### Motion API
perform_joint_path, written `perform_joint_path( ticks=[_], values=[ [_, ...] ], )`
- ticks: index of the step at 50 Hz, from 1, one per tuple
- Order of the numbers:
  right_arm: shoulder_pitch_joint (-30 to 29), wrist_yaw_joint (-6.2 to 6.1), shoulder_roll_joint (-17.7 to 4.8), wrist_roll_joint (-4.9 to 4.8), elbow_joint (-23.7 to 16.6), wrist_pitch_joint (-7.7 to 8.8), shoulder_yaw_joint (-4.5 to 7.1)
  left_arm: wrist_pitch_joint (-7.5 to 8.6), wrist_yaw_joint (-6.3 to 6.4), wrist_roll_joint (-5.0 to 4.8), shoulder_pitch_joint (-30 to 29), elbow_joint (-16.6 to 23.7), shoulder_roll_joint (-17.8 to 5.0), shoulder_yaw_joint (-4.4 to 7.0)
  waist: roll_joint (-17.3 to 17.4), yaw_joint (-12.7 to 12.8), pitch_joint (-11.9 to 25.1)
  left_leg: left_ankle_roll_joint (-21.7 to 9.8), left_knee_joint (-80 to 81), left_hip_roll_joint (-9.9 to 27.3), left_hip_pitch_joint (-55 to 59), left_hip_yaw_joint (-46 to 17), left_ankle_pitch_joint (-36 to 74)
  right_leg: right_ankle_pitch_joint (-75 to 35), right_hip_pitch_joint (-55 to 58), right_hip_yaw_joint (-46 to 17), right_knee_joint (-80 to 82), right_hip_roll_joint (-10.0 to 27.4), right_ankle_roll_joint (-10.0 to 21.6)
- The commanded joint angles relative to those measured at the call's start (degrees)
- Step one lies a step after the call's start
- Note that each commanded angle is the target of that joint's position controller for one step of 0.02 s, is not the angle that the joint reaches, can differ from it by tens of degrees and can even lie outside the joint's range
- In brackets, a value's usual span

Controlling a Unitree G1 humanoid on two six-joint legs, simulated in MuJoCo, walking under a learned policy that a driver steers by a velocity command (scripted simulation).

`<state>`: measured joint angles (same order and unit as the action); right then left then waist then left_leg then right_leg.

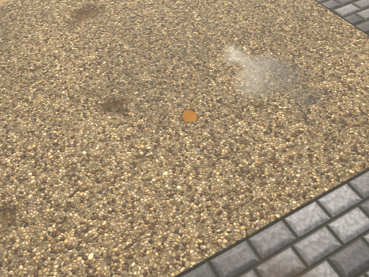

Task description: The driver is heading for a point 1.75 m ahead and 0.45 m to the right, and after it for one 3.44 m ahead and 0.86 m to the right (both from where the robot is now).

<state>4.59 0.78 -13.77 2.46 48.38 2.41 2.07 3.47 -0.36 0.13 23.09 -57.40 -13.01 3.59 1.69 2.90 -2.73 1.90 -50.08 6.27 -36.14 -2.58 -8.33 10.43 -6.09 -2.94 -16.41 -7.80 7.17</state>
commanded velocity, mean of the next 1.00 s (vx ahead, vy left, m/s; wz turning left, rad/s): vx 0.50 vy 0.00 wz -0.48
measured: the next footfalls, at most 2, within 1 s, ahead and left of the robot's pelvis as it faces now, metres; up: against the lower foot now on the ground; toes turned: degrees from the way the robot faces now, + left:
left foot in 0.24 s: +0.31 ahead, +0.13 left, +0.00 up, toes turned -10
right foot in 0.76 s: +0.50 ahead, -0.16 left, +0.00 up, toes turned -30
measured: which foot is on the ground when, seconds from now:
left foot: up 0.00-0.22, down 0.24-0.78, up 0.80-1.00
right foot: down 0.00-0.24, up 0.26-0.74, down 0.76-1.00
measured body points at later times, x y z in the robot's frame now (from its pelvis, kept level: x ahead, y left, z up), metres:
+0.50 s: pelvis +0.27 +0.04 +0.00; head +0.30 +0.05 +0.45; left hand +0.47 +0.27 -0.12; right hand +0.23 -0.23 -0.12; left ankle +0.27 +0.14 -0.75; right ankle +0.27 -0.10 -0.66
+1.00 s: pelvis +0.50 -0.10 +0.00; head +0.51 -0.12 +0.45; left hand +0.67 +0.11 -0.13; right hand +0.44 -0.37 -0.14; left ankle +0.61 +0.03 -0.67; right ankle +0.46 -0.14 -0.75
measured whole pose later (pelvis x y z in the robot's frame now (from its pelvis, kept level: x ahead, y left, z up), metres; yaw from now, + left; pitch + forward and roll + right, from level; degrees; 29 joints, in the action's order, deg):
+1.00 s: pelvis +0.50 -0.10 +0.00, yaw -29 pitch +0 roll +0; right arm 14.5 1.6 -14.7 2.0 47.2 1.4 2.5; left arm 3.2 -0.7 0.5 17.8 -50.3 -13.8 2.6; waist 1.9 -0.2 -2.5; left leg -0.2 -60.0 7.4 -32.3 0.7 -14.5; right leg 10.3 -7.4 2.7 -17.4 -5.9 6.8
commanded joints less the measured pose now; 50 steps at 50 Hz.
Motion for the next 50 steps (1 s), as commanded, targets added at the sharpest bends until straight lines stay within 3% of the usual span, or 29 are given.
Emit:
perform_joint_path(
  ticks=[1,6,8,10,11,12,13,14,15,16,18,22,27,32,35,37,38,39,40,41,42,43,45,47,50],
  values=[
    [-4.8,0.20,-3.4,-0.35,-4.9,0.10,0.36,0.55,0.22,0.00,2.5,3.3,-8.4,1.69,-4.9,0.3,-0.2,1.0,5.9,-2.2,-0.9,2.4,6.3,-15.4,-0.5,-13.4,5.5,14.0,6.0],
    [-12.0,0.39,-4.1,-1.00,-9.0,0.81,-0.20,-0.02,0.86,0.87,5.8,4.0,-9.2,2.00,-6.1,2.8,-0.1,0.2,13.5,-4.6,-0.9,2.1,5.5,-22.2,6.2,-16.1,0.5,15.0,5.5],
    [-10.2,0.31,-5.2,-1.21,-9.5,1.40,-0.02,-0.10,1.34,1.07,4.2,5.0,-10.2,2.37,-6.8,1.1,0.2,-0.8,17.7,-5.4,4.4,1.3,3.2,-24.2,6.0,-17.6,-2.1,15.6,4.1],
    [-1.3,-0.36,-7.4,-1.40,-7.3,2.17,0.85,0.15,1.22,1.04,0.5,6.5,-11.6,2.83,-6.9,-3.3,3.4,-2.6,22.0,-7.8,18.8,2.0,-0.4,-30.8,2.1,-17.5,-9.0,14.1,1.7],
    [6.5,-1.05,-9.3,-1.01,-5.3,2.98,1.66,0.60,0.68,0.56,-0.5,6.9,-11.4,2.80,-3.6,-7.2,7.8,-4.3,25.5,-6.1,30.0,0.9,1.0,-30.1,-1.2,-14.9,-19.3,10.6,0.4],
    [16.0,-2.10,-13.7,0.40,-4.9,3.43,2.70,1.17,0.23,-0.24,-0.5,9.0,-7.8,1.87,2.6,-10.3,16.7,-7.1,26.7,6.8,43.6,-11.5,-10.0,-15.8,-8.4,-10.7,-34.6,7.0,-0.9],
    [15.8,-2.21,-18.3,1.19,-5.2,2.50,3.76,0.85,0.35,-2.00,6.9,10.6,-2.9,0.99,16.1,-5.8,22.0,-13.6,32.9,20.6,55.1,-36.8,-13.0,22.3,-25.8,-4.1,-48.7,-1.4,-2.5],
    [12.5,-1.93,-13.6,0.35,-5.6,1.59,3.39,-0.21,0.92,0.10,6.1,9.0,-8.1,1.50,8.3,-4.5,16.6,-14.3,34.3,19.3,48.8,-40.0,-21.5,19.5,-31.3,-3.7,-54.8,4.3,-1.9],
    [8.7,-1.74,-8.2,-0.22,-6.6,1.54,2.07,-0.56,0.43,0.94,1.7,9.1,-8.6,1.76,1.6,-4.2,8.3,-12.7,35.6,16.1,40.4,-30.1,-20.4,13.5,-31.3,-3.3,-54.6,6.7,-2.0],
    [6.7,-1.51,-5.9,-0.25,-6.4,1.73,1.41,-0.68,-0.16,1.01,-1.1,9.7,-7.5,1.61,0.0,-3.6,4.4,-11.5,36.9,12.9,34.6,-21.4,-12.1,9.8,-29.9,-2.6,-52.3,8.5,-2.6],
    [8.1,-1.61,-5.0,-0.51,-5.0,2.41,1.05,-1.90,-1.30,2.00,-2.2,10.2,-6.6,1.60,4.3,-2.5,2.4,-9.5,38.4,8.9,29.9,-10.9,-1.0,7.8,-27.4,-1.6,-50.1,10.4,-3.6],
    [11.8,-1.05,-6.0,-1.57,-3.1,4.13,1.60,-3.42,-2.64,1.97,-7.0,12.9,-5.4,1.11,4.0,-2.1,2.5,-10.4,40.1,9.0,30.9,-2.8,11.4,3.4,-31.4,-0.4,-49.3,11.3,-4.6],
    [14.7,-0.94,-6.2,-1.34,-1.5,3.88,1.78,-3.24,-3.81,1.79,-16.9,16.9,-4.2,-0.01,3.2,-3.6,-0.1,-9.9,41.4,7.1,31.9,6.4,15.5,-6.3,-34.3,2.5,-37.4,11.8,-5.5],
    [18.5,-1.44,-8.4,-1.40,0.2,3.25,2.39,-2.90,-4.66,2.05,-25.3,20.4,-3.8,-1.03,3.1,-5.7,-2.1,-8.7,40.1,8.6,36.2,11.6,20.3,-7.0,-29.7,7.8,-23.4,10.9,-3.0],
    [20.9,-1.87,-9.8,-1.27,1.7,2.07,2.51,-2.82,-4.01,2.69,-24.8,20.9,-4.5,-0.80,3.9,-5.0,-0.7,-8.1,32.6,9.5,40.4,14.1,39.3,1.1,-23.7,10.5,-19.0,6.9,0.0],
    [21.5,-1.98,-11.1,-1.30,2.4,1.14,2.51,-2.14,-3.11,3.13,-15.2,18.0,-6.1,0.19,4.2,-0.7,5.1,-7.7,18.0,9.5,39.9,15.5,49.2,4.0,-11.2,10.7,-14.9,2.8,2.8],
    [20.8,-1.91,-10.5,-1.54,1.8,0.91,2.11,-1.54,-2.34,3.72,-5.6,14.7,-7.8,1.15,1.7,3.7,10.3,-6.7,5.8,8.1,32.6,16.7,40.7,1.1,2.8,7.8,-11.2,3.6,4.5],
    [22.2,-1.06,-5.2,-2.78,-1.6,1.24,0.64,-1.38,-1.25,4.49,0.5,13.8,-13.5,2.63,-8.5,4.6,18.5,-4.1,-13.6,3.7,12.6,17.1,11.4,8.3,22.6,-14.2,-9.8,20.1,9.5],
    [21.6,-0.64,-6.2,-2.48,-3.5,1.35,1.19,-1.94,-0.74,2.12,1.0,14.2,-16.9,3.33,-12.7,3.0,22.9,-2.3,-28.5,-5.7,0.4,10.2,-22.9,-1.3,26.6,-38.7,-1.8,31.9,14.7],
    [15.0,-0.70,-8.8,-1.94,-4.3,1.17,2.00,-2.35,-0.14,1.08,-0.6,13.7,-15.4,3.14,-4.5,3.8,16.3,-2.7,-29.8,-2.7,-4.2,3.3,-17.2,-8.9,22.4,-28.6,-2.1,29.0,13.3],
    [13.4,-0.47,-6.9,-2.50,-4.7,1.79,1.27,-1.94,0.17,0.85,-3.7,13.0,-12.4,2.32,-4.3,1.7,9.3,-3.3,-26.3,-0.9,-4.0,2.8,-13.5,-15.0,14.4,-20.4,-1.5,26.4,11.7],
    [14.6,-0.35,-6.2,-2.27,-3.7,1.83,1.16,-1.42,0.21,0.86,-6.1,12.6,-9.6,1.46,-2.5,-1.0,5.6,-3.5,-20.5,0.9,-0.8,2.4,-11.7,-18.1,7.9,-14.8,0.1,23.1,8.7],
    [18.3,0.07,-5.5,-0.49,-1.7,0.06,1.13,-0.40,0.13,0.61,-9.1,12.2,-6.8,0.35,-3.9,-4.6,3.7,-2.9,-15.3,1.6,6.0,2.3,-10.1,-19.1,0.0,-8.6,3.3,19.0,6.1],
    [18.4,0.75,-4.8,-0.19,-1.4,-0.98,1.30,0.69,-0.14,0.31,-7.6,11.1,-7.2,0.34,-4.1,-5.2,3.6,-2.4,-13.4,1.0,6.5,3.3,-8.0,-20.0,-1.4,-6.8,5.6,17.8,6.5],
    [11.9,1.13,-4.4,-0.26,-3.2,-1.37,1.37,1.21,-0.25,0.10,-4.6,9.3,-8.2,0.63,-4.3,-3.9,0.2,-1.3,-7.8,1.8,0.8,3.7,-1.6,-16.2,-1.2,-5.4,9.1,17.2,6.4]
  ],
)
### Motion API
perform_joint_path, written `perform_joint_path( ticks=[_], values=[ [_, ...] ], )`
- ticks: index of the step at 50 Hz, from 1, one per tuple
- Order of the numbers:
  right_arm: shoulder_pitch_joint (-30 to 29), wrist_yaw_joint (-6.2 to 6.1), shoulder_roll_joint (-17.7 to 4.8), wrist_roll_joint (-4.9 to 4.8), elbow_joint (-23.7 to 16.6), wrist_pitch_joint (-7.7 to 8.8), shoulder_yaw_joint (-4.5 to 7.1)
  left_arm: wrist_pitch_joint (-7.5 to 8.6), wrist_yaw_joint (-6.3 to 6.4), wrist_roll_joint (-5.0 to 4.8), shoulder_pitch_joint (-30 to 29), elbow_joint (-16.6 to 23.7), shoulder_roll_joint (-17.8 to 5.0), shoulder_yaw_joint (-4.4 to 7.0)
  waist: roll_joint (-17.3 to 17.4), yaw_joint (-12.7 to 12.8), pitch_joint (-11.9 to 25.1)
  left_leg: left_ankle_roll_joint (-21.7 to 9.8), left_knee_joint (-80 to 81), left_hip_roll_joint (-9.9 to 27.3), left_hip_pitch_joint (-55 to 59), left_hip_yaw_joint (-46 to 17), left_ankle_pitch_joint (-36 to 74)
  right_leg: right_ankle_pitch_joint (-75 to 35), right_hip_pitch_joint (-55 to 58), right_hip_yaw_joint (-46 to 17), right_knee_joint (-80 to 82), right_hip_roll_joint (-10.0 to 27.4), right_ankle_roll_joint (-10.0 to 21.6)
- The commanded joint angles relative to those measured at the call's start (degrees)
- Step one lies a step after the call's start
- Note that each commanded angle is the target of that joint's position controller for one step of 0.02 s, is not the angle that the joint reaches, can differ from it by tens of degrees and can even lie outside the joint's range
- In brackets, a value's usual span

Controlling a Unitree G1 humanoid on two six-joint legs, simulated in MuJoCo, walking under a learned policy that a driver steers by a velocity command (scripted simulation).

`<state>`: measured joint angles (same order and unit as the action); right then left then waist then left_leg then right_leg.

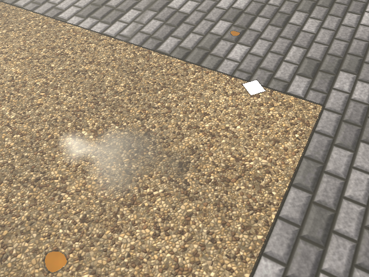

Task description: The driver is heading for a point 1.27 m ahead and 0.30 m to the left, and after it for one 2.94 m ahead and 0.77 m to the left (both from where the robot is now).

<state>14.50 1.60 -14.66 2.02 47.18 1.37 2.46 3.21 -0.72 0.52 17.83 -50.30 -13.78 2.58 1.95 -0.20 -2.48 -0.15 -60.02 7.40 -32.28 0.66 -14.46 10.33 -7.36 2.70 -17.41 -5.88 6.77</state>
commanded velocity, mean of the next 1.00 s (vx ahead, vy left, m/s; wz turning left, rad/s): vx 0.43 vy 0.00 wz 0.00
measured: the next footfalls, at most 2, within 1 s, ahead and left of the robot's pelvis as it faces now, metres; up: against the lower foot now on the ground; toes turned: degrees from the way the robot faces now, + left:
left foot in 0.32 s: +0.35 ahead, +0.13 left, +0.00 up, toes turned +3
right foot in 0.84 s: +0.63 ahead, -0.06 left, +0.00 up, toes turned -4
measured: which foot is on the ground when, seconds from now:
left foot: up 0.00-0.30, down 0.32-0.86, up 0.88-1.00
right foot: down 0.00-0.34, up 0.36-0.82, down 0.84-1.00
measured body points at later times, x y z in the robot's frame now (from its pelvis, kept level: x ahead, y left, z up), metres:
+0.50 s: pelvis +0.28 +0.06 +0.00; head +0.30 +0.07 +0.45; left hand +0.33 +0.32 -0.15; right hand +0.34 -0.21 -0.13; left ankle +0.31 +0.13 -0.75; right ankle +0.23 -0.08 -0.66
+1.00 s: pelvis +0.51 +0.01 -0.01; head +0.55 +0.00 +0.44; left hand +0.62 +0.26 -0.13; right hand +0.54 -0.24 -0.16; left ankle +0.44 +0.14 -0.66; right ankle +0.59 -0.06 -0.75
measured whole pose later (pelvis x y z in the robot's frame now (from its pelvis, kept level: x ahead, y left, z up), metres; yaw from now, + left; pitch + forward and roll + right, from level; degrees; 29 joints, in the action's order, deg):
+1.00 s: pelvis +0.51 +0.01 -0.01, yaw +3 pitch +0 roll +1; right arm 16.8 -0.8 -12.9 0.9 55.3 1.0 2.9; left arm 3.7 1.0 0.7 8.2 -51.1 -11.6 1.3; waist 1.6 -1.9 -5.4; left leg -1.4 -63.8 -0.1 -22.9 -0.2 -25.6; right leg 6.6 -18.7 7.7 -25.3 0.0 4.7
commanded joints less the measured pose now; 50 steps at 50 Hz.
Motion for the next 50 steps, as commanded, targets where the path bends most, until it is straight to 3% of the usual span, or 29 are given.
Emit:
perform_joint_path(
  ticks=[1,6,10,13,14,15,16,17,18,19,20,21,22,24,27,31,35,37,39,41,42,43,44,45,46,47,48,50],
  values=[
    [-0.4,0.31,-3.6,0.10,-2.6,-0.31,1.02,1.49,0.10,-0.29,1.7,1.7,-7.3,1.59,-4.5,-0.2,-0.9,1.0,4.5,0.8,-4.9,0.5,6.5,-15.9,1.1,-10.8,10.6,15.1,6.6],
    [-9.4,0.39,-2.7,-0.26,-5.2,0.15,0.46,1.79,0.28,-0.13,6.2,-0.6,-7.3,1.29,-4.9,2.4,-2.3,0.6,16.6,-0.8,-6.9,1.6,13.8,-19.5,6.3,-8.6,10.3,15.1,5.4],
    [-14.9,0.48,-2.9,-0.33,-7.4,0.60,0.16,1.68,0.96,0.47,9.5,-2.8,-7.8,1.06,-5.1,3.8,-3.7,-1.6,23.5,-3.0,-6.3,2.8,12.9,-24.8,12.1,-8.2,8.5,16.9,4.9],
    [-12.2,0.14,-3.7,-0.41,-7.1,1.18,0.47,1.63,1.57,0.81,7.8,-3.5,-9.1,1.17,-5.8,1.2,-2.6,-4.5,27.5,-5.9,1.0,3.9,7.1,-38.8,14.2,-7.0,3.1,17.9,3.5],
    [-7.8,-0.37,-4.6,-0.42,-5.8,1.40,0.92,1.64,1.66,1.01,7.0,-3.6,-9.8,1.31,-6.3,-0.7,0.0,-5.6,28.4,-8.0,7.2,4.7,4.7,-47.3,14.2,-6.3,-2.2,17.5,2.6],
    [0.4,-0.96,-5.5,-0.24,-3.0,1.85,1.55,1.42,1.58,1.00,6.1,-3.8,-10.2,1.36,-5.1,-4.5,4.5,-6.9,31.8,-9.9,16.9,5.6,5.5,-50.5,13.0,-4.7,-12.2,15.7,1.6],
    [10.4,-1.68,-8.1,0.80,-0.2,2.43,2.48,1.53,1.54,0.59,6.0,-3.2,-9.3,0.94,-2.9,-8.4,10.7,-9.1,32.8,-4.8,32.1,0.3,5.7,-39.3,4.1,-3.1,-25.8,13.4,0.7],
    [16.7,-2.06,-15.6,2.00,0.5,2.55,4.46,1.69,0.94,-1.69,11.9,-1.4,-3.8,-0.30,9.7,-7.0,19.3,-16.2,35.6,12.9,49.4,-26.4,-0.9,-9.5,-15.4,0.9,-49.2,4.1,-2.3],
    [13.8,-1.24,-13.8,-0.11,0.7,1.98,4.01,1.72,0.95,-0.19,11.3,-2.2,-6.8,0.61,8.8,-5.7,19.9,-18.0,43.6,16.2,48.3,-41.6,1.1,18.4,-23.6,-6.4,-57.8,-0.2,-1.6],
    [7.0,-1.03,-11.1,-1.24,0.0,1.79,3.36,1.48,0.90,0.42,7.1,-1.3,-7.4,0.99,3.7,-2.9,9.9,-16.6,44.0,14.3,39.7,-32.2,-2.8,14.3,-27.2,-8.3,-59.4,4.1,-1.1],
    [2.8,-0.77,-7.0,-1.26,-0.7,1.97,2.28,1.71,0.51,0.57,4.0,-0.7,-6.8,0.67,-0.1,-1.9,4.5,-15.3,46.2,12.0,32.0,-25.2,-1.2,10.1,-26.9,-7.5,-56.1,6.6,-1.1],
    [1.0,-0.78,-5.0,-1.10,-0.3,2.28,1.64,1.42,0.25,0.57,3.0,-0.5,-5.6,0.56,0.2,-0.4,1.6,-13.3,48.3,8.9,27.1,-19.7,1.0,8.1,-25.3,-6.7,-52.3,8.6,-1.2],
    [0.5,-0.93,-3.7,-1.26,0.5,2.61,1.14,0.66,0.00,1.33,3.5,-0.6,-5.1,0.41,1.7,1.1,0.3,-11.7,49.8,6.6,23.3,-15.5,4.4,6.9,-22.7,-6.2,-49.4,9.8,-1.9],
    [2.5,-0.91,-3.8,-1.25,1.9,3.57,1.08,-0.51,-0.69,1.77,4.5,-1.3,-3.8,0.12,2.2,1.9,1.0,-11.8,51.2,5.1,21.3,-11.6,11.0,5.2,-20.5,-4.7,-48.0,10.1,-3.0],
    [5.5,-0.84,-5.4,-1.61,3.9,4.28,1.51,-1.07,-1.11,1.67,-1.2,0.5,-3.5,-0.05,1.3,1.6,-0.8,-12.4,53.9,4.2,22.6,-7.9,13.4,0.1,-26.2,-3.1,-42.8,12.0,-4.8],
    [8.8,-0.84,-4.9,-1.81,5.8,4.16,1.20,-0.89,-1.30,1.35,-10.9,3.6,-2.6,-0.61,1.3,-0.6,-2.5,-11.4,54.3,1.9,25.7,-3.9,18.2,-7.6,-29.3,-0.8,-29.8,12.3,-6.4],
    [12.4,-1.19,-5.5,-1.55,7.5,4.12,1.20,-0.60,-1.26,1.02,-17.6,5.5,-2.0,-1.18,1.7,-2.7,-2.6,-10.8,52.8,2.6,30.3,-2.5,23.3,-11.0,-27.1,1.2,-19.8,10.3,-5.9],
    [12.9,-1.58,-5.0,-1.20,8.5,3.80,0.91,-0.18,-0.90,1.12,-18.2,5.7,-1.8,-1.25,1.6,-2.6,-3.0,-10.1,49.1,3.2,32.9,-1.5,34.1,-10.0,-25.2,1.5,-16.5,8.9,-4.9],
    [11.9,-2.04,-5.2,-0.91,9.0,3.58,0.87,0.55,-0.35,1.24,-15.1,4.6,-2.3,-1.02,2.8,-1.1,-1.4,-8.7,43.7,3.7,34.8,-1.2,45.1,-7.4,-20.3,1.3,-14.4,6.9,-3.4],
    [9.6,-2.45,-5.8,-1.34,9.0,3.29,0.93,1.79,0.41,1.82,-3.8,0.2,-4.0,-0.12,1.9,3.7,3.6,-6.3,31.4,1.4,35.4,-0.4,50.0,-10.7,-8.2,1.7,-7.6,4.2,-1.4],
    [10.5,-2.55,-4.8,-2.11,8.6,3.40,0.52,2.74,0.98,2.84,2.6,-1.7,-6.7,0.60,-0.6,5.4,8.1,-4.8,21.4,-1.1,28.3,0.2,39.3,-25.8,4.4,-1.7,-7.0,9.2,-0.1],
    [15.9,-2.68,0.1,-3.60,7.3,3.46,-0.76,2.85,1.33,3.96,8.7,-2.1,-12.0,1.86,-11.2,4.8,18.0,-2.9,2.6,-6.5,13.9,2.8,4.3,-55.8,23.3,-17.0,-13.6,27.3,5.8],
    [20.8,-3.31,-0.8,-4.99,9.5,2.46,-0.23,1.69,0.83,0.65,8.3,-1.8,-11.8,2.18,-14.1,4.3,27.5,-2.3,-10.6,-12.6,8.2,-1.1,-23.2,-65.2,27.4,-27.1,-12.2,33.9,13.1],
    [16.3,-3.61,-4.3,-3.21,9.3,1.53,0.95,1.03,0.76,-0.67,3.6,-0.3,-9.5,1.80,-6.5,3.1,21.4,-2.4,-12.3,-9.4,6.6,-4.5,-19.9,-57.6,19.0,-20.7,-8.9,30.6,11.6],
    [11.3,-3.32,-3.6,-2.18,7.9,1.23,1.04,0.88,1.09,-0.43,-2.4,0.8,-6.3,0.83,-6.3,1.7,13.2,-2.2,-10.8,-7.5,4.3,-3.7,-16.5,-49.6,11.2,-15.9,-5.8,28.1,9.5],
    [9.0,-3.00,-2.9,-1.42,7.5,0.68,1.20,0.80,1.57,-0.19,-4.9,0.9,-4.0,0.09,-5.6,0.4,7.2,-1.8,-8.1,-5.7,4.6,-3.3,-13.7,-44.4,3.8,-11.4,-2.6,25.5,7.0],
    [8.6,-2.57,-2.6,-0.65,7.2,-0.23,1.47,0.70,2.15,-0.30,-5.9,0.8,-3.2,-0.16,-6.6,-0.8,4.9,-1.2,-5.8,-4.8,6.7,-3.1,-11.0,-39.9,-1.3,-8.1,-0.4,23.5,5.4],
    [10.7,-2.05,-1.2,-0.26,7.6,-1.89,1.64,0.74,2.53,0.20,-5.9,1.1,-4.0,0.06,-6.6,-2.2,5.9,-0.4,-7.0,-5.8,10.7,-1.4,-8.2,-37.9,-6.1,-4.1,1.0,22.3,5.5]
  ],
)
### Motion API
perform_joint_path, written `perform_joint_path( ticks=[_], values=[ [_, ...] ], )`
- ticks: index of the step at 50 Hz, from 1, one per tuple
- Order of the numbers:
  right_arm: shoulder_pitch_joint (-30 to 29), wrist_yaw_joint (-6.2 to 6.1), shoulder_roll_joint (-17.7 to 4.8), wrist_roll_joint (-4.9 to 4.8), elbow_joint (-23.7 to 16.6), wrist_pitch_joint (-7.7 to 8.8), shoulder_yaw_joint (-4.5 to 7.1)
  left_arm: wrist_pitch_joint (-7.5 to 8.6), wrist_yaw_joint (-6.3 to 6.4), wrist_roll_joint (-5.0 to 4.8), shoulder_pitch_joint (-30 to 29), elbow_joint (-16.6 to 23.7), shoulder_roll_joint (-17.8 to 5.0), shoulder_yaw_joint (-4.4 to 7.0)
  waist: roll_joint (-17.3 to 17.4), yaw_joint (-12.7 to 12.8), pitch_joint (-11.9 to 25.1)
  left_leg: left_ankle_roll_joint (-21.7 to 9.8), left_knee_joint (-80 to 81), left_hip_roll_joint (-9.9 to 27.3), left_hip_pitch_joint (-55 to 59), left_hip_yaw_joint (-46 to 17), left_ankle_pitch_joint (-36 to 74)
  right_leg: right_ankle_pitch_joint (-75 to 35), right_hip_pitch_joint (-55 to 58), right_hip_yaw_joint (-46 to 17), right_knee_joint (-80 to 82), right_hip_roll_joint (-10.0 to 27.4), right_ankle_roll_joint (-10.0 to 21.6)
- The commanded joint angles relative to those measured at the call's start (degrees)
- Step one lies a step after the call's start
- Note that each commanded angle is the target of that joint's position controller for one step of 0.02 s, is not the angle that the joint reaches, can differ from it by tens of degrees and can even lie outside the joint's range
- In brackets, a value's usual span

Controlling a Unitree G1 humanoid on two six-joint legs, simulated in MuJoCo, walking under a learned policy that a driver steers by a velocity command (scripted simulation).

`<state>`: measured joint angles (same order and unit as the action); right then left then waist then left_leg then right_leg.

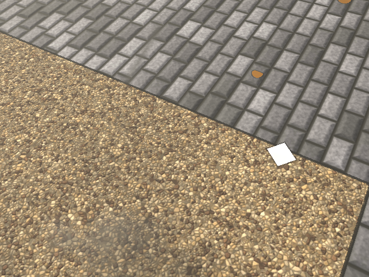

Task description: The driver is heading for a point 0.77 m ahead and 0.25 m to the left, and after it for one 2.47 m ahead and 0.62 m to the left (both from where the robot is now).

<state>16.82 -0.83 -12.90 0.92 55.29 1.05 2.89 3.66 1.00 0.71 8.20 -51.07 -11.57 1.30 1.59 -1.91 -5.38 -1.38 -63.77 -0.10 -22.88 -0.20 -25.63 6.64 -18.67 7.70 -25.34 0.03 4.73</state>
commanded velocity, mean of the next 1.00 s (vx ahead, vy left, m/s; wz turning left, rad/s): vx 0.06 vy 0.00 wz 0.41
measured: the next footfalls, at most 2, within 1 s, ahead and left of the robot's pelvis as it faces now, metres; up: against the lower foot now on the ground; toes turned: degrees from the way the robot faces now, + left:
left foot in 0.34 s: +0.05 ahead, +0.12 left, +0.00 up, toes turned +16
right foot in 0.84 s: +0.10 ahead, -0.06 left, +0.00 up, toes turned +26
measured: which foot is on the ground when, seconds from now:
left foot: up 0.00-0.32, down 0.34-0.84, up 0.86-1.00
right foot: down 0.00-0.34, up 0.36-0.82, down 0.84-1.00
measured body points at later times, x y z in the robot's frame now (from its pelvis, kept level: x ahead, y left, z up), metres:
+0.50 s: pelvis +0.02 +0.04 +0.00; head +0.04 +0.07 +0.45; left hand +0.04 +0.32 -0.14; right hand +0.19 -0.20 -0.10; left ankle +0.01 +0.11 -0.74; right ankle +0.06 -0.10 -0.67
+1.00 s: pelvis +0.04 +0.01 +0.01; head +0.06 -0.01 +0.46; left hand -0.01 +0.28 -0.10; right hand +0.24 -0.19 -0.13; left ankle -0.03 +0.11 -0.68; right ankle +0.07 -0.08 -0.74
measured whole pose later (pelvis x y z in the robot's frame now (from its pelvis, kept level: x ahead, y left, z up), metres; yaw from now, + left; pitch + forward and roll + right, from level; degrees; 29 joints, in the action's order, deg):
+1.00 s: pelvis +0.04 +0.01 +0.01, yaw +25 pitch +0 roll +1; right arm 12.6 1.1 -15.5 2.3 48.3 -1.6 3.0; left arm 0.1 1.0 1.0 15.8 -49.4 -12.5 2.1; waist 2.2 0.6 -0.2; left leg -1.3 -49.2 -4.4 -21.2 -3.8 -20.8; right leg 11.3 -7.5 0.0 -18.4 -0.9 3.0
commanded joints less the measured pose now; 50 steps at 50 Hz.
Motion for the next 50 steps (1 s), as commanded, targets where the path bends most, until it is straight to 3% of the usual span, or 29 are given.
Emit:
perform_joint_path(
  ticks=[1,7,12,15,16,17,18,19,20,21,22,24,27,34,38,40,41,42,43,44,45,47,50],
  values=[
    [8.6,0.39,-2.7,0.66,-0.7,-2.17,1.38,0.37,0.85,0.15,3.4,2.1,-6.8,1.57,-6.1,-1.2,9.4,1.2,-3.4,1.4,1.2,-0.1,3.6,-32.4,4.3,-7.8,9.3,16.5,8.2],
    [0.1,1.17,-2.8,1.10,-5.3,-4.41,1.51,-1.01,1.40,0.69,3.1,2.4,-7.7,2.13,-8.4,0.1,6.9,1.8,9.5,3.7,-2.3,1.8,8.7,-5.1,3.0,-4.1,12.7,16.5,8.0],
    [-3.8,1.91,-3.6,0.76,-8.8,-4.72,1.52,-2.57,0.88,1.07,4.8,2.3,-10.1,3.24,-8.0,2.2,7.7,0.6,18.0,2.9,0.6,4.6,4.0,-0.7,6.0,-3.6,9.6,19.6,7.9],
    [-3.5,2.10,-3.6,0.34,-10.4,-4.22,1.60,-3.65,0.74,0.91,4.4,2.4,-11.6,3.99,-8.0,1.9,7.8,-0.9,26.1,1.8,4.6,5.9,3.4,-0.6,6.9,-2.7,5.0,20.5,5.5],
    [-2.0,1.99,-3.5,0.30,-10.3,-3.60,1.58,-4.07,0.72,0.85,4.5,2.3,-11.9,4.28,-6.3,0.8,7.9,-1.7,32.8,1.2,8.6,5.7,8.1,0.6,5.3,-1.0,1.5,19.7,2.9],
    [-0.1,1.67,-5.6,0.50,-9.8,-2.77,2.09,-4.63,0.51,1.19,6.5,1.7,-10.9,4.36,-0.5,0.4,7.5,-2.9,41.5,2.8,12.2,0.3,12.0,5.2,2.5,1.5,-5.7,16.7,-1.0],
    [0.6,0.92,-11.9,1.08,-10.7,-1.98,3.25,-5.23,-0.07,1.39,8.4,3.1,-6.6,3.55,15.0,1.8,7.2,-6.2,47.9,17.5,16.7,-19.3,25.7,23.1,-8.1,6.7,-21.7,9.3,-5.6],
    [2.8,0.43,-17.1,0.71,-10.3,-2.06,4.87,-6.05,0.82,0.76,1.4,6.5,-6.0,3.06,17.0,-1.4,3.9,-14.9,48.3,22.9,12.5,-27.6,38.4,30.7,-15.7,-0.8,-29.6,1.0,-7.0],
    [3.5,0.10,-14.2,0.44,-9.7,-2.26,4.51,-6.60,0.96,0.68,0.2,6.5,-7.3,3.17,7.8,-0.7,3.7,-15.5,47.3,20.0,13.2,-22.5,37.8,27.0,-16.4,-5.5,-34.9,2.5,-7.3],
    [0.0,-0.13,-12.1,0.02,-10.3,-2.46,3.85,-6.40,0.73,-0.03,1.1,5.9,-7.2,3.33,5.8,1.1,3.6,-13.9,46.9,16.2,12.5,-18.1,35.2,21.8,-16.1,-7.2,-35.6,2.7,-6.9],
    [-4.1,-0.11,-11.0,0.04,-11.6,-2.80,3.49,-5.81,0.58,-0.13,1.9,5.3,-7.4,3.44,5.0,2.7,4.2,-11.9,46.5,12.9,13.3,-15.2,33.6,17.9,-15.9,-8.1,-34.9,2.8,-6.6],
    [-6.2,0.01,-9.1,-0.64,-13.1,-2.72,2.91,-5.53,0.20,1.19,3.4,4.6,-8.7,3.95,4.9,3.0,7.6,-11.7,45.1,10.7,15.9,-13.2,39.6,14.7,-14.8,-8.0,-37.4,1.7,-6.6],
    [-3.5,0.32,-10.2,-0.76,-12.8,-2.21,3.23,-5.91,0.15,0.59,2.8,5.5,-7.7,3.73,2.9,2.1,8.8,-12.3,44.6,10.7,18.4,-14.9,39.2,14.4,-15.1,-8.9,-35.3,1.4,-7.4],
    [-2.2,0.34,-11.0,0.28,-13.0,-2.49,3.23,-6.13,0.82,0.05,1.3,7.3,-7.4,2.98,5.3,0.0,8.5,-13.1,44.5,10.8,16.6,-19.1,32.1,16.9,-9.0,-9.0,-22.8,0.5,-6.8],
    [-4.5,0.62,-11.1,0.62,-12.8,-2.85,2.81,-5.68,1.09,-0.55,3.2,7.3,-7.5,2.72,5.9,0.6,8.6,-11.6,43.1,10.4,12.8,-20.5,33.9,17.6,-0.2,-7.9,-14.4,-1.0,-5.0],
    [-6.5,0.44,-10.7,0.02,-12.6,-3.18,2.40,-5.16,1.25,-0.54,6.5,6.3,-6.5,2.39,4.8,2.9,8.3,-9.2,40.9,8.9,10.2,-20.4,32.5,11.1,7.0,-6.9,-2.4,-1.7,-3.8],
    [-6.6,0.25,-9.8,-0.36,-12.5,-3.21,1.96,-4.56,1.42,-0.10,7.7,6.1,-6.6,2.22,2.8,3.6,7.9,-6.4,39.7,7.2,6.9,-20.0,27.0,4.9,12.2,-9.0,6.3,0.0,-3.1],
    [-5.0,0.22,-6.3,-0.43,-12.8,-2.93,0.90,-3.85,1.74,1.19,7.2,6.7,-9.8,2.48,-6.0,2.1,8.3,-3.0,33.5,2.4,3.3,-15.9,16.8,6.4,15.1,-20.3,13.0,10.3,-1.3],
    [-3.8,0.07,-5.2,-0.90,-13.0,-2.77,0.60,-3.75,1.17,1.01,4.2,7.7,-14.4,3.18,-13.8,0.6,7.4,-1.4,30.0,-7.5,-1.4,-7.0,0.2,4.8,13.2,-31.0,15.0,19.1,4.1],
    [-5.5,-0.07,-8.3,0.55,-12.4,-2.97,1.15,-3.70,0.63,1.53,5.4,6.8,-13.4,3.39,-13.4,3.0,6.7,-1.2,20.8,-5.2,-0.1,-6.3,-4.5,15.9,8.8,-33.4,16.4,21.0,8.2],
    [-5.9,0.39,-9.5,0.74,-11.9,-2.79,1.65,-3.63,0.12,1.31,5.8,6.1,-11.5,3.08,-10.9,2.8,3.9,-1.4,15.8,-4.8,-2.6,-6.9,-1.9,26.6,8.6,-32.5,18.9,18.1,8.1],
    [-4.3,1.54,-9.3,1.35,-10.4,-2.34,1.91,-3.42,0.05,0.50,5.1,5.0,-9.9,2.67,-11.4,1.5,0.5,-0.5,12.1,-3.7,-6.8,-6.0,3.1,27.5,11.1,-27.6,20.6,13.5,5.3],
    [-5.6,2.54,-7.7,1.75,-9.3,-1.39,1.44,-2.21,-0.03,-0.12,8.2,3.2,-9.8,3.04,-8.2,2.8,1.2,1.1,12.5,-2.0,-10.3,-2.1,6.3,21.1,17.4,-23.7,19.6,11.5,5.5]
  ],
)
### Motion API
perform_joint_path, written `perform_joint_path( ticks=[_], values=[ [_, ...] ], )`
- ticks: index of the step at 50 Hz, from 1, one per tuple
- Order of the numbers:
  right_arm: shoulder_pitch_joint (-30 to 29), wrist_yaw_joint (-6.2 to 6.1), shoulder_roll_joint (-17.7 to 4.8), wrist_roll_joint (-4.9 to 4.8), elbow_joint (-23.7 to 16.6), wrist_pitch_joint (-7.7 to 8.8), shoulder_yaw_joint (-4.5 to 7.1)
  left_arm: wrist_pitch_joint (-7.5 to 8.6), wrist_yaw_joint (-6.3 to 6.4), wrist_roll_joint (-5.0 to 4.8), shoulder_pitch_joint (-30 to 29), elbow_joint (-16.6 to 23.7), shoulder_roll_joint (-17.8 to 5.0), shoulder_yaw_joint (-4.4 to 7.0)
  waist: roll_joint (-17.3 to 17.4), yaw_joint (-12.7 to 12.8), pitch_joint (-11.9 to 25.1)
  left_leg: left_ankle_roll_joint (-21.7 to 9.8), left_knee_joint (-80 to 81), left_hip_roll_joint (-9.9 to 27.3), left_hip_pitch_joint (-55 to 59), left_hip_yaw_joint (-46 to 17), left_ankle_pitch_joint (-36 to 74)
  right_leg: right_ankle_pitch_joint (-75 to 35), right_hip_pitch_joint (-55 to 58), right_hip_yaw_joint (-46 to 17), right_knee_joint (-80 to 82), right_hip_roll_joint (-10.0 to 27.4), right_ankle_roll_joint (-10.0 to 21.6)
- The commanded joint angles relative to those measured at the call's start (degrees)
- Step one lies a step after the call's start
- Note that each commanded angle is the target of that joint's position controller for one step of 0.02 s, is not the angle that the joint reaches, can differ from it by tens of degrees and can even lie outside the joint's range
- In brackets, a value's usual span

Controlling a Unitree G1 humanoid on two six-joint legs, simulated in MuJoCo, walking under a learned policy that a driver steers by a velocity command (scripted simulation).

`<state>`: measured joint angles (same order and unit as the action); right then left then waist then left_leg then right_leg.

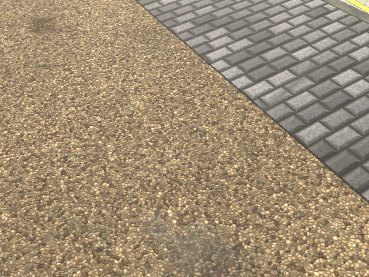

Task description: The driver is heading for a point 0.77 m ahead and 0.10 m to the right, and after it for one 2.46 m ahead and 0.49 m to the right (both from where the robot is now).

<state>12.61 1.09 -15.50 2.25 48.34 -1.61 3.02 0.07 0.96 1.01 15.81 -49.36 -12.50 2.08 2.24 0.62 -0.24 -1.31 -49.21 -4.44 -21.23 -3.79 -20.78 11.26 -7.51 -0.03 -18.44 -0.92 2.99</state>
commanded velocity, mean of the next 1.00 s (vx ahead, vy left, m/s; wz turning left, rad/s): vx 0.44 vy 0.00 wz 0.03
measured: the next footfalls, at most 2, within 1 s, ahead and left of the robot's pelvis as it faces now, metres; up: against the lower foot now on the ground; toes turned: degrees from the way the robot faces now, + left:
left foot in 0.26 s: +0.12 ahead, +0.13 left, +0.00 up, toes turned +2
right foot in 0.74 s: +0.47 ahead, -0.05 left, +0.00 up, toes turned -4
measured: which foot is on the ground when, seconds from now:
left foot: up 0.00-0.24, down 0.26-0.74, up 0.76-1.00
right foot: down 0.00-0.26, up 0.28-0.72, down 0.74-1.00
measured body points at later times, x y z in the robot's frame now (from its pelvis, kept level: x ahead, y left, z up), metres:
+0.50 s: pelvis +0.15 +0.05 +0.00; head +0.16 +0.07 +0.45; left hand +0.24 +0.31 -0.14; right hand +0.15 -0.21 -0.14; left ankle +0.08 +0.13 -0.75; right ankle +0.21 -0.09 -0.68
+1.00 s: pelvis +0.43 +0.00 -0.01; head +0.45 -0.01 +0.44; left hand +0.43 +0.26 -0.14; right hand +0.52 -0.25 -0.15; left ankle +0.47 +0.16 -0.67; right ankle +0.43 -0.05 -0.75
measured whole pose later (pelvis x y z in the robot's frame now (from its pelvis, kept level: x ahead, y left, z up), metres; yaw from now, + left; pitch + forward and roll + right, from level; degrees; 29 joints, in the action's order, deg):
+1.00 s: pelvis +0.43 +0.00 -0.01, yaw +0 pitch -1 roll +0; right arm 11.7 1.6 -13.9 2.2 53.8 2.3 2.4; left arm 5.0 -0.5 0.6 20.0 -57.6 -12.6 2.7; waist 2.0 0.6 -2.8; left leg -2.8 -60.1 5.3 -32.1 -0.6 -11.9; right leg 9.8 -6.6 5.9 -16.7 -5.0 6.4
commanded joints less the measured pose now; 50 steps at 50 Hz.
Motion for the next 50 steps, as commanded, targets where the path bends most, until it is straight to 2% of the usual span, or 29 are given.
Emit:
perform_joint_path(
  ticks=[1,5,8,10,12,13,14,15,16,17,18,20,23,26,29,31,33,34,35,36,37,38,39,40,41,42,44,47,50],
  values=[
    [-3.1,0.81,-4.4,0.26,-2.7,1.58,1.08,1.83,-0.09,-0.46,1.7,0.8,-9.1,2.43,-8.7,1.0,-3.8,1.6,-0.4,3.1,-12.5,2.6,2.1,15.2,7.4,-15.5,12.6,12.6,7.7],
    [-7.8,1.02,-2.9,-0.24,-3.6,2.44,0.39,2.76,-0.44,-0.07,5.1,-1.6,-9.6,2.98,-10.1,3.2,-3.6,2.2,8.2,4.7,-9.8,5.3,2.2,12.8,7.0,-14.1,12.1,13.1,9.1],
    [-8.7,0.87,-2.9,-0.51,-3.9,2.92,0.20,2.97,-0.84,0.15,5.9,-2.5,-10.4,3.35,-10.1,3.2,-4.1,0.9,14.0,4.8,-4.8,6.6,0.8,13.0,3.2,-13.7,11.3,13.9,9.9],
    [-6.9,0.58,-2.9,-0.77,-3.4,3.35,0.16,2.95,-1.25,-0.04,4.8,-2.5,-10.8,3.57,-9.4,1.6,-4.4,-0.5,18.9,4.2,2.4,7.8,3.2,12.1,-1.9,-12.8,10.1,13.8,9.5],
    [0.4,-0.06,-3.0,-0.51,-0.7,4.14,0.36,2.80,-1.41,-0.60,2.7,-2.4,-10.4,3.56,-6.5,-2.6,-3.6,-1.8,25.7,2.6,16.8,8.6,7.7,11.1,-10.7,-9.9,4.1,11.6,7.7],
    [7.3,-0.70,-4.9,-0.40,1.7,4.78,1.00,3.04,-1.39,-0.23,1.8,-2.0,-8.3,2.87,-3.1,-5.4,-1.1,-2.5,27.5,4.9,26.9,4.8,4.9,10.6,-16.7,-7.2,-2.7,9.1,6.0],
    [14.7,-1.50,-10.6,0.49,2.7,5.40,2.28,3.42,-1.81,-0.49,-0.6,0.5,-3.1,1.28,9.2,-8.9,2.5,-5.7,36.3,19.0,35.3,-14.7,-11.8,13.5,-25.9,0.2,-21.3,2.4,2.9],
    [17.9,-1.35,-15.5,-0.41,4.0,5.25,3.59,3.53,-1.66,-0.09,-2.3,2.1,-4.9,1.70,13.7,-8.9,0.2,-11.2,43.9,27.8,32.4,-33.4,-23.7,20.6,-35.3,2.3,-33.8,-2.5,2.7],
    [12.6,-1.16,-11.3,-0.51,3.0,5.04,2.52,3.19,-1.74,0.78,-1.9,1.2,-8.6,2.69,4.8,-5.3,-4.6,-11.9,42.6,26.4,26.9,-29.5,-23.6,17.1,-36.2,-2.1,-40.7,2.1,3.7],
    [7.7,-0.79,-7.8,-0.85,1.5,5.29,1.51,3.32,-2.58,0.55,-0.7,0.2,-7.8,2.61,2.7,-2.8,-5.9,-10.6,42.5,22.9,23.1,-24.1,-18.4,11.5,-34.9,-3.0,-41.4,3.8,3.6],
    [5.3,-0.65,-5.9,-0.91,0.9,5.66,0.96,3.42,-3.08,0.28,0.2,-0.5,-7.1,2.48,2.6,-1.3,-5.7,-9.2,43.4,20.0,21.5,-18.6,-11.2,7.7,-33.0,-2.5,-40.5,5.1,2.8],
    [5.6,-0.90,-4.4,-1.12,1.6,6.57,0.33,2.90,-3.57,1.23,-0.1,-1.3,-6.4,2.30,3.0,-0.7,-4.5,-8.2,43.8,16.5,21.1,-10.7,3.6,2.6,-31.0,-0.7,-40.2,6.1,0.9],
    [10.1,-0.90,-4.2,-1.73,4.3,7.24,0.16,2.23,-3.86,1.39,-4.4,0.1,-5.3,1.96,2.3,-0.9,-4.2,-9.2,42.9,15.5,22.3,-5.5,19.9,-1.3,-33.7,1.3,-39.5,6.5,-1.3],
    [12.7,-0.99,-3.8,-1.68,6.0,7.18,-0.16,1.99,-3.91,1.26,-11.2,2.6,-4.5,1.37,1.9,-2.0,-5.6,-9.8,42.6,14.7,22.0,-2.3,28.1,-4.6,-35.4,2.9,-33.4,6.2,-2.7],
    [13.9,-1.16,-4.0,-1.48,7.2,7.23,-0.29,2.06,-3.97,0.80,-17.0,4.8,-3.3,0.45,2.5,-3.0,-6.6,-9.4,42.6,14.0,20.7,0.2,32.7,-8.7,-31.0,4.7,-23.6,4.7,-2.3],
    [14.9,-1.40,-4.7,-1.40,8.2,7.25,-0.23,2.10,-3.79,0.59,-19.3,5.8,-3.6,0.26,2.6,-3.2,-7.0,-9.2,42.6,15.1,22.2,0.5,35.3,-9.4,-28.4,5.4,-18.8,3.8,-0.9],
    [14.8,-1.70,-5.2,-1.34,9.0,7.15,-0.14,2.28,-3.41,0.54,-19.2,6.2,-4.3,0.39,2.4,-2.3,-6.9,-8.8,40.8,16.5,24.9,0.9,41.0,-8.1,-25.6,5.6,-15.8,2.8,1.1],
    [13.9,-1.85,-5.6,-1.28,9.1,7.13,-0.08,2.45,-3.08,0.51,-17.4,5.8,-4.8,0.63,2.5,-1.1,-5.8,-8.3,38.0,16.8,26.1,1.6,48.5,-6.4,-22.5,5.9,-14.8,1.7,2.3],
    [13.1,-2.00,-6.3,-1.09,9.2,7.05,0.09,2.64,-2.60,0.50,-13.6,4.6,-5.6,1.05,3.0,0.7,-3.5,-7.5,33.1,16.8,27.3,2.3,57.2,-4.2,-17.7,6.3,-14.3,0.0,3.4],
    [12.5,-2.04,-6.8,-0.85,9.4,6.73,0.27,2.98,-2.06,0.51,-6.7,2.4,-6.9,1.72,2.9,3.7,0.4,-6.7,24.4,16.0,27.6,3.1,62.5,-2.5,-10.4,6.6,-12.7,-1.8,4.6],
    [12.0,-2.00,-6.8,-1.03,9.3,6.43,0.23,3.52,-1.42,1.01,3.3,-0.8,-8.4,2.53,1.3,7.8,5.6,-5.7,12.0,13.9,22.6,4.8,57.8,-4.2,2.4,5.8,-9.5,-1.3,6.1],
    [13.7,-1.81,-4.1,-1.29,7.8,6.37,-0.53,3.83,-0.69,2.40,12.7,-2.6,-13.3,3.79,-5.0,9.7,13.1,-5.0,-6.1,10.5,10.9,6.9,35.8,3.9,16.8,-8.8,-8.9,12.1,8.6],
    [21.1,-1.06,1.8,-2.99,7.7,6.32,-1.30,3.59,-1.03,2.42,12.4,-2.8,-17.3,4.64,-18.1,4.7,18.6,-3.1,-25.2,-1.2,-8.7,5.0,-9.7,9.0,28.1,-38.7,-0.2,25.8,16.3],
    [15.4,-1.32,-4.3,-1.68,7.6,6.19,0.11,3.20,-1.49,0.12,6.6,-2.1,-14.0,4.21,-8.4,4.1,12.6,-4.4,-28.2,2.2,-13.4,-1.7,-6.1,13.9,21.6,-38.6,3.6,22.5,14.4],
    [10.7,-1.01,-4.7,-1.69,6.1,6.53,0.43,3.38,-1.56,-0.31,0.5,-1.1,-10.2,3.15,-5.9,2.1,4.2,-4.7,-26.0,5.2,-14.3,-0.7,0.2,11.8,12.6,-28.5,4.6,20.7,12.8],
    [8.7,-0.87,-3.5,-1.64,5.8,6.78,0.17,3.89,-1.77,-0.01,-1.8,-1.2,-7.3,2.37,-3.3,0.9,0.8,-4.6,-22.9,7.1,-12.3,-0.1,3.6,4.7,6.1,-22.5,6.5,18.2,11.6],
    [9.7,-0.30,-1.6,-0.25,6.4,5.46,-0.12,4.71,-1.44,-0.17,-2.1,-2.7,-4.8,1.49,-4.8,-2.0,-0.9,-3.6,-18.3,9.3,-6.9,0.5,5.4,-3.5,-1.1,-13.9,8.5,14.2,9.2],
    [7.7,0.53,-0.3,0.03,5.9,4.07,-0.25,6.01,-1.41,-0.54,2.0,-5.0,-5.7,1.54,-4.7,-2.8,-1.7,-2.0,-14.7,10.1,-8.1,2.3,7.1,-9.6,-2.4,-9.2,10.6,12.8,9.6],
    [-0.3,0.81,-0.8,0.03,3.3,3.52,-0.26,6.10,-1.35,-0.67,5.3,-6.4,-6.3,1.52,-4.5,-1.4,-4.5,-0.3,-8.5,11.5,-15.0,4.1,13.2,-10.9,-0.5,-6.5,12.9,11.7,9.3]
  ],
)
Velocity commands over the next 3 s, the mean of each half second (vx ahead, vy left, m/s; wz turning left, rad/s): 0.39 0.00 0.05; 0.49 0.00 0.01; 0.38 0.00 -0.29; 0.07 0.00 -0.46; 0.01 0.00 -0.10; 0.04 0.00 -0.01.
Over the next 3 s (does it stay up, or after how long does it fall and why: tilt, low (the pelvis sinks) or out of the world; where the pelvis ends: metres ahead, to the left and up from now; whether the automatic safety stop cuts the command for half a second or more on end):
stays up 0.75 0.02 -0.01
